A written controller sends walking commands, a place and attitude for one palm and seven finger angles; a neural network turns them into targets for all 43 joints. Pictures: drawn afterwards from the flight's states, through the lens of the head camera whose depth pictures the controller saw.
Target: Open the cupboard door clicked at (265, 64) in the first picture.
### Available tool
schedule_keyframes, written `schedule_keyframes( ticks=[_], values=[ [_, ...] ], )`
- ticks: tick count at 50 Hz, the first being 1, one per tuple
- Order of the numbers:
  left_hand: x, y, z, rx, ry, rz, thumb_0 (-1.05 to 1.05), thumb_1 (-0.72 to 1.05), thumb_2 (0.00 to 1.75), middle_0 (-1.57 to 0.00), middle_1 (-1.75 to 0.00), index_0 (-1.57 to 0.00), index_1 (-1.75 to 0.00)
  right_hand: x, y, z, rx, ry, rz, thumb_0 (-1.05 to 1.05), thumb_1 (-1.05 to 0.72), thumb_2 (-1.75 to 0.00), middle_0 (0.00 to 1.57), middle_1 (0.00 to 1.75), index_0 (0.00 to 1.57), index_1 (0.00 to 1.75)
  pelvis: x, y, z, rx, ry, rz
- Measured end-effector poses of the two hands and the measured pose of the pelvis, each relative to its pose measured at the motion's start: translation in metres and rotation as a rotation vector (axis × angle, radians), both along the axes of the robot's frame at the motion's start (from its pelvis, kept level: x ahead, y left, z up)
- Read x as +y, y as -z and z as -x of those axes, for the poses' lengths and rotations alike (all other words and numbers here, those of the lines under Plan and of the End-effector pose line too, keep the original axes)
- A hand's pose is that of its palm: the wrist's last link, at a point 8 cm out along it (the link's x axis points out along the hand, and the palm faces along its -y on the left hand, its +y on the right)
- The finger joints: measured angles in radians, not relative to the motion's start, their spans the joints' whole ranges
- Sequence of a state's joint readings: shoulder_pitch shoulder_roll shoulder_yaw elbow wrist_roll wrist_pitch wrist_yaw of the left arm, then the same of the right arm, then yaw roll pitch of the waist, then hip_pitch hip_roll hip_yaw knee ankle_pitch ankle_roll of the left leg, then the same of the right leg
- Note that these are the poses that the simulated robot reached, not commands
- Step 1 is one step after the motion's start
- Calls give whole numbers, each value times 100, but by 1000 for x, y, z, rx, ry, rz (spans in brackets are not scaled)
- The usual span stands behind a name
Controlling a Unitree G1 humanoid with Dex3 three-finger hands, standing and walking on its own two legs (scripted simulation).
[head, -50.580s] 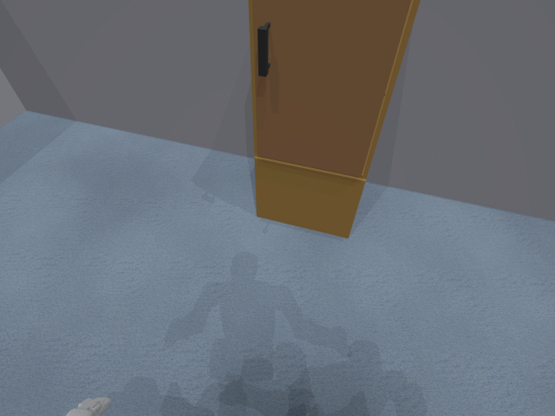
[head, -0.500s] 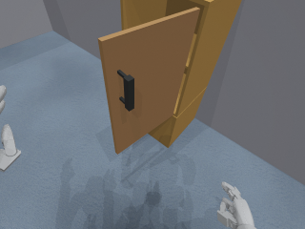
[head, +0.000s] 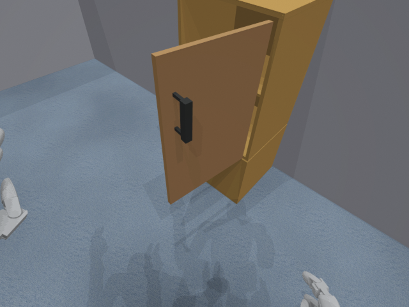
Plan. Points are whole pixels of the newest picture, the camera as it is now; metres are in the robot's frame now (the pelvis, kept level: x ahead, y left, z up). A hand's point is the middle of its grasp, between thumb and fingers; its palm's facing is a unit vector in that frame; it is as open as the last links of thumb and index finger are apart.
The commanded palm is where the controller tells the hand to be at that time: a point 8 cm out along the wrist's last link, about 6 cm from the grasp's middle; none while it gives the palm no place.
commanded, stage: stop stepping back and stand still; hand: left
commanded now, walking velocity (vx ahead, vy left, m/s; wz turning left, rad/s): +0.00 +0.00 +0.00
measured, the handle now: (181, 117) +0.56 +0.08 +0.06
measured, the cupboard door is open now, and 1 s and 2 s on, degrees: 81 81 81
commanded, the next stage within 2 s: let the arm hang, fingers relaxed in 0.06 s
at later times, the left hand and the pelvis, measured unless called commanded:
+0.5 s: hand out of the picture +0.02 +0.18 -0.17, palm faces +0.04 -0.98 -0.18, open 7.0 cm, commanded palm none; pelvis -0.02 +0.01 +0.00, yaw +2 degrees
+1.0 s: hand out of the picture -0.01 +0.20 -0.17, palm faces +0.07 -0.98 -0.21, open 7.3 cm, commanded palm none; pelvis -0.01 +0.02 +0.01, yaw +2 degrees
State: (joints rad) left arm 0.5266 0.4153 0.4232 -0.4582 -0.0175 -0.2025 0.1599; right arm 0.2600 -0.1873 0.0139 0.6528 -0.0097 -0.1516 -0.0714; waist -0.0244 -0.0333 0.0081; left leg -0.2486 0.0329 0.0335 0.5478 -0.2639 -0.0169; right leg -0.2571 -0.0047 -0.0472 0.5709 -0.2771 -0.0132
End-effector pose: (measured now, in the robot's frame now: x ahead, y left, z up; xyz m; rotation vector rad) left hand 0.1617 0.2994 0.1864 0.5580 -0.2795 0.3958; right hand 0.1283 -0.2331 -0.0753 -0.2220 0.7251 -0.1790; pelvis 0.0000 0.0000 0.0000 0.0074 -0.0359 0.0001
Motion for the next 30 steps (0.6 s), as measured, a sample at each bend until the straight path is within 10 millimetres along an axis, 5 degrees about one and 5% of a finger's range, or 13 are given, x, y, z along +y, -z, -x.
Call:
schedule_keyframes(
  ticks=[9, 11, 14, 17, 21, 24, 30],
  values=[
    [-2, 12, 8, 73, 0, 12, 1, 89, 90, -21, -30, -21, -31, 15, 9, -12, 23, -83, -46, 1, -90, -90, 21, 30, 20, 30, 3, -1, 1, 22, -9, 25],
    [8, 54, -4, 243, -7, 68, 0, 90, 90, -20, -30, -21, -31, 10, 23, -13, 78, -113, -49, 1, -90, -90, 21, 30, 20, 30, 9, 3, 4, 37, -26, 22],
    [13, 150, -5, 619, -70, 232, 0, 90, 90, -20, -30, -20, -30, 2, 42, -10, 169, -112, -39, 1, -90, -90, 21, 30, 20, 30, 13, 8, 8, 43, -30, 6],
    [-7, 237, 27, 987, -106, 375, 0, 91, 90, -20, -30, -20, -30, -6, 48, 3, 236, -85, -32, 1, -90, -90, 21, 30, 20, 30, 12, 8, 12, 32, -25, -2],
    [-54, 309, 95, 1342, -99, 540, 1, 91, 90, -20, -30, -20, -30, -14, 45, 36, 349, -33, -8, 1, -90, -90, 20, 30, 20, 30, 9, 4, 15, 18, -26, -5],
    [-66, 328, 138, 1464, -173, 631, 0, 97, 90, -20, -30, -21, -30, -14, 45, 68, 467, -9, 8, 0, -90, -90, 20, 30, 20, 30, 6, -1, 16, 13, -33, 5],
    [-59, 329, 201, 1606, -280, 682, 0, 98, 90, -21, -30, -21, -30, -2, 52, 124, 672, 12, -15, 0, -90, -90, 20, 30, 20, 30, 6, -7, 15, 15, -47, 20]
  ],
)
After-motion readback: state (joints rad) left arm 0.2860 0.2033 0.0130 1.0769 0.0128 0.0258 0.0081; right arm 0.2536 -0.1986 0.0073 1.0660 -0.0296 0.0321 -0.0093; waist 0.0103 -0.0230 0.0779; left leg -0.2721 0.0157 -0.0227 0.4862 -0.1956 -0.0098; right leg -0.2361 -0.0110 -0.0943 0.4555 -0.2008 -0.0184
